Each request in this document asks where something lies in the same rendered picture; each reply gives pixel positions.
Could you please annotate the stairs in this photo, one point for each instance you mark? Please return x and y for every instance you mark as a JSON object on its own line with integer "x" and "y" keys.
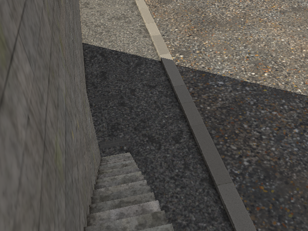
{"x": 122, "y": 200}

